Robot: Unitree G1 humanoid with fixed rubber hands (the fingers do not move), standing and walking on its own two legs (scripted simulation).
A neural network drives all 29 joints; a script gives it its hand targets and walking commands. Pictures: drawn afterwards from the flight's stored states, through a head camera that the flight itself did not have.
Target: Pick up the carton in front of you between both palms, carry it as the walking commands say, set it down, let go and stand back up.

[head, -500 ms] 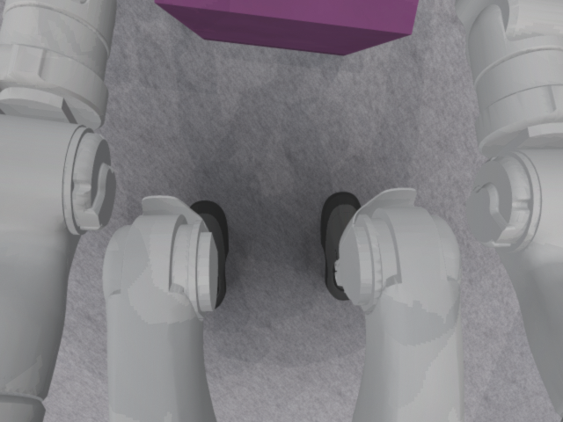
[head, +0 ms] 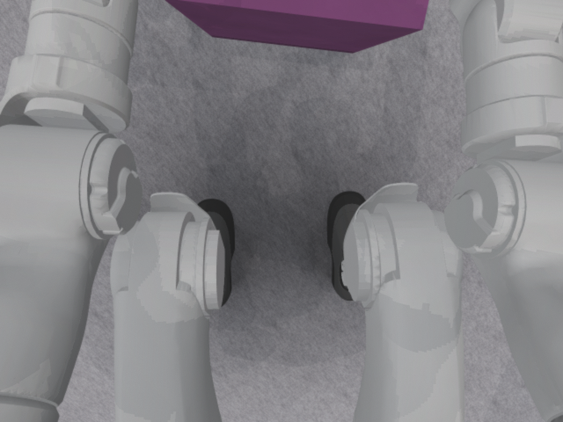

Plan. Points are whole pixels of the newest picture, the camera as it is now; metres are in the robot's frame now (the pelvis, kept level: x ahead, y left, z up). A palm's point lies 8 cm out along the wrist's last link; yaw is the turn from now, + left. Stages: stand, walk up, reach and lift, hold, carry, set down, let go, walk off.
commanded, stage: reach and lift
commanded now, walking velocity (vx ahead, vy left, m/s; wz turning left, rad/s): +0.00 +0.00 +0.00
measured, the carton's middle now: out of the picture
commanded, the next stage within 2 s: none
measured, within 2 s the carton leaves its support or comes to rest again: leaves its support in 0.10 s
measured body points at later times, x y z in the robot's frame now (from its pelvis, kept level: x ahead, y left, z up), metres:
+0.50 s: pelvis -0.02 +0.00 +0.10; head +0.27 +0.00 +0.44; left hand +0.53 +0.13 +0.02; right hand +0.51 -0.17 +0.02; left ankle +0.10 +0.12 -0.33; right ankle +0.11 -0.14 -0.33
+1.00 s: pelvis +0.02 -0.01 +0.21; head +0.23 +0.00 +0.61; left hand +0.49 +0.14 +0.16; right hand +0.48 -0.17 +0.16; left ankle +0.10 +0.12 -0.33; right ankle +0.11 -0.14 -0.33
